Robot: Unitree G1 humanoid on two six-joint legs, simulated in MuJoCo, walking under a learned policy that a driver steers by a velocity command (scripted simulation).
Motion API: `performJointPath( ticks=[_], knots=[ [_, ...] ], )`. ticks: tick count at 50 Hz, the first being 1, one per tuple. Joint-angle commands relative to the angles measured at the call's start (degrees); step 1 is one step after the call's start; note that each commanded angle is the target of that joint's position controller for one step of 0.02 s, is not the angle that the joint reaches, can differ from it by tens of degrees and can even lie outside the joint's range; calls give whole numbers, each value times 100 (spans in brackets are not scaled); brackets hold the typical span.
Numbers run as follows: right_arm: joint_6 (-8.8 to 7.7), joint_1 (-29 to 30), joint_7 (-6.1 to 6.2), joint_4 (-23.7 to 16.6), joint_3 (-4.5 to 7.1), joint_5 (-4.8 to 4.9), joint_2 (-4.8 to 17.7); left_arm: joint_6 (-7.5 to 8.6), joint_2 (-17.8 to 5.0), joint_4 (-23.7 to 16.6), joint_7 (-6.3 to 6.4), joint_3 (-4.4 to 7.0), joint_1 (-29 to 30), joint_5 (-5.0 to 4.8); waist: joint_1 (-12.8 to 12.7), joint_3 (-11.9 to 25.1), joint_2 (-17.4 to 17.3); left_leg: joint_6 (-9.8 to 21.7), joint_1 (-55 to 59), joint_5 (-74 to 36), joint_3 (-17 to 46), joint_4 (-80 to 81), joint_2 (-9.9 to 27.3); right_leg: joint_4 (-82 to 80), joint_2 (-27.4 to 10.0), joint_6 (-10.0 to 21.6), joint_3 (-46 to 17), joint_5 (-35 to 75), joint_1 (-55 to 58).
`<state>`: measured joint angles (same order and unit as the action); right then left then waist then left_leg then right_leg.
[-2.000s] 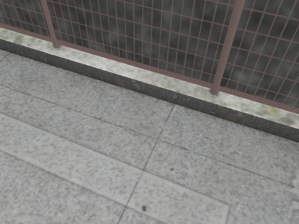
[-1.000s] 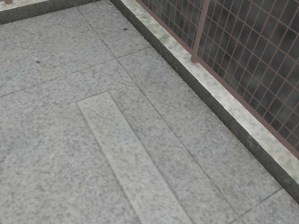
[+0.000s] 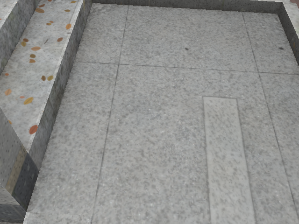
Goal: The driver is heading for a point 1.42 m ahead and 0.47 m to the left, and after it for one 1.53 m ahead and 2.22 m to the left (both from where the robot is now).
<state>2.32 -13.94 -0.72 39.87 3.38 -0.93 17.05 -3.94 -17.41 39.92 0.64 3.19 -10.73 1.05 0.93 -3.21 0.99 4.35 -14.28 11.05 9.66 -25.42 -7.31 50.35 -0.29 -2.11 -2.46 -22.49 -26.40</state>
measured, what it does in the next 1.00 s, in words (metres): walks ahead, turning left: right foot, then left foot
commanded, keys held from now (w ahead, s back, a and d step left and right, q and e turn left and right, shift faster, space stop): q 0.56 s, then w+q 0.18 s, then w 0.26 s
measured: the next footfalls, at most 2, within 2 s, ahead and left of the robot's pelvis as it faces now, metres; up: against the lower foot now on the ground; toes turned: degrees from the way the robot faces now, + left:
right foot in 0.16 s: +0.07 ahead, -0.12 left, +0.00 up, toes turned +10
left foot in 0.60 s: +0.00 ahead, +0.08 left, +0.00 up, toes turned +21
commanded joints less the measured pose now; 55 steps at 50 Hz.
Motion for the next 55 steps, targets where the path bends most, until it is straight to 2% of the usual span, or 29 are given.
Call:
performJointPath(
  ticks=[1, 5, 7, 8, 9, 10, 12, 14, 18, 21, 24, 27, 28, 29, 30, 31, 32, 33, 34, 35, 37, 39, 44, 48, 51, 52, 53, 54, 55],
  knots=[
    [-46, -132, 5, -274, 303, -38, 1035, 130, -432, -490, 41, 83, 274, -34, 117, 462, -766, 948, 585, -1208, 1808, 485, 1502, -370, 151, 76, -23, -106, -189],
    [-17, 129, -47, -271, 338, -38, 1065, 225, -456, -473, 87, 61, 18, -86, -62, 538, -833, 709, 283, -1745, 2195, 309, 1360, -1290, 373, 215, -86, -147, 714],
    [-27, 334, 13, -271, 309, 77, 898, 282, -430, -344, 172, 51, -524, -12, -455, 524, -684, 276, -270, -1009, 2168, 25, 1037, -2862, 302, 266, -92, 723, 1824],
    [-61, 208, 37, -317, 232, 128, 601, 322, -810, -346, 241, 127, -592, 59, -375, 634, 23, -90, -920, 241, 1668, -616, 617, -3447, -617, 440, -895, 436, 2493],
    [-87, -59, 64, -391, 173, 152, 298, 304, -1337, -549, 237, 204, -191, 69, -177, 577, 1224, -364, -1875, 1899, 295, -1806, -414, -3875, -2004, 969, -2497, 308, 2739],
    [-65, 15, 97, -305, 322, -110, 883, 267, -1252, -540, 183, 215, -193, 78, -227, 374, 856, -417, -1854, 2214, -29, -2844, -185, -3727, -2232, 1430, -2576, 746, 1950],
    [7, -80, 3, -117, 375, -109, 838, 310, -628, -604, 107, 36, 259, 9, 54, 58, 419, -506, -1529, 1614, -32, -3772, 78, -3590, -1686, 1418, -1630, 1463, 1343],
    [98, -344, -135, 32, 386, -48, 834, 362, -539, -670, 159, 17, 525, 18, 203, 228, 760, -645, -1501, 1222, -295, -4201, 125, -3458, -1254, 1282, -805, 2236, 1508],
    [141, 199, -169, -62, 312, 16, 753, 387, -592, -506, 184, 64, -113, 44, -229, 349, 647, -797, -1797, 1153, -566, -3780, 274, -3231, -1345, 1369, -378, 2954, 2327],
    [181, 444, -237, -144, 216, 49, 568, 407, -690, -370, 139, 129, -316, 56, -345, 440, 743, -786, -1624, 1311, -696, -2997, 425, -3055, -1497, 1427, -189, 3336, 2604],
    [196, 566, -262, -232, 120, 96, 408, 392, -802, -320, 45, 172, -235, 90, -340, 439, 850, -657, -949, 1632, -1029, -2104, 498, -2806, -1529, 1357, 111, 3504, 2307],
    [160, 535, -202, -297, 89, 129, 438, 306, -925, -228, 4, 198, -339, 64, -327, 490, 962, -458, -419, 1588, -1295, -1390, 449, -2615, -1711, 1326, 138, 3658, 2122],
    [120, 493, -214, -330, 67, 101, 453, 274, -956, -225, 0, 194, -217, 30, -207, 521, 959, -377, -117, 1391, -1273, -852, 428, -2458, -1683, 1211, 221, 3579, 1996],
    [64, 288, -204, -251, 73, 24, 500, 260, -974, -212, 0, 206, -167, -40, -55, 646, 876, -236, 437, 936, -1354, -45, 361, -2283, -1615, 1043, 429, 2693, 1738],
    [11, -71, -141, -74, 125, -10, 692, 235, -855, -170, 11, 186, -259, -2, 80, 745, 608, -97, 1230, 957, -1104, 485, 316, -1743, -1366, 789, 650, 1395, 1144],
    [-35, -474, -97, 1, 307, -59, 1369, 219, -369, -432, -33, 38, -74, 45, 261, 646, -1111, 419, 2044, 2441, 1168, 1324, 1669, -191, -611, 361, 1328, -592, -510],
    [-77, -761, -87, -7, 422, -61, 1857, 175, -470, -875, 11, 28, 657, 165, 539, 262, -1781, 1197, 1672, 2529, 3291, 1707, 2804, 630, 138, 241, 640, -1654, -1735],
    [-80, -664, -83, 32, 279, -33, 1271, 156, -812, -749, -36, 131, 656, 150, 484, -5, -1019, 1303, 1637, 2520, 2751, 1674, 2678, 890, -222, 260, 57, -1156, -1781],
    [-69, -388, -55, 63, 181, 44, 1029, 211, -823, -586, -150, 153, 403, 61, 195, -265, -911, 1164, 1261, 2749, 2269, 1731, 2322, 725, -327, 283, -3, -516, -1576],
    [-108, -32, -32, 3, 158, 18, 966, 278, -856, -444, -181, 178, 312, 54, 41, -342, -662, 980, 1133, 2485, 1860, 1830, 1986, 519, -379, 232, 77, 33, -1374],
    [-253, 42, 21, 73, 157, -3, 932, 342, -709, -222, -246, 126, 124, 192, -17, -105, -741, 885, 1148, 1446, 1331, 1776, 1577, 561, -361, 107, 163, 586, -970],
    [-386, -153, -7, 219, 138, 21, 860, 350, -631, -121, -299, 109, 56, 177, -24, 35, -591, 905, 1258, 1004, 1126, 1764, 1519, 455, -331, 42, 266, 869, -972],
    [-598, -759, 66, 651, 117, 42, 774, 398, -526, -144, -303, 65, 676, 136, 260, -225, -611, 1020, 1536, 548, 1128, 1920, 1697, -194, -437, -38, 323, 1211, -1508],
    [-658, -999, 64, 886, 141, -11, 865, 498, -433, -218, -357, 23, 1130, 123, 430, -300, -684, 922, 1520, -97, 891, 1757, 1691, -922, -358, 38, 433, 1392, -1261],
    [-707, -966, 57, 986, 173, -26, 1004, 573, -487, -221, -411, 26, 1168, 78, 316, -287, -874, 689, 1348, -1344, 720, 1421, 1726, -1427, -217, 249, 504, 1154, -547],
    [-719, -996, 101, 1038, 204, -11, 1091, 579, -482, -232, -376, 26, 1116, 107, 262, -286, -809, 631, 1278, -1488, 809, 1359, 1824, -1566, -148, 277, 535, 1043, -291],
    [-628, -1008, 119, 1309, 119, 42, 771, 614, -543, -7, -126, 102, 337, -29, -118, -213, -1086, 444, 1185, -2554, 336, 547, 1176, -1940, -28, 311, 409, 1085, 622],
    [-505, -683, 20, 1246, 154, 83, 846, 618, -929, 387, 201, 229, -777, 3, -695, 97, -940, 173, 817, -2742, -245, -805, 571, -2603, -33, 330, 526, 2194, 1712],
    [-531, -859, 2, 1140, 109, 112, 668, 668, -1360, 596, 337, 327, -1743, 96, -925, 891, -263, -32, -478, -1105, -277, -2159, 230, -2367, -1152, 455, -437, 3192, 3458]
  ],
)
Keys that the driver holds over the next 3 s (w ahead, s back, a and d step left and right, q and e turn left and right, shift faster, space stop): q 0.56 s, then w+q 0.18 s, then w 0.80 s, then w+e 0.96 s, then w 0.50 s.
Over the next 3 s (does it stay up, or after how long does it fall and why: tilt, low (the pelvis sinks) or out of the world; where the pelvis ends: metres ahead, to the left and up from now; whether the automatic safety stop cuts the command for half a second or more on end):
stays up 0.17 0.29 0.00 its command is cut before an obstacle after 1.1 s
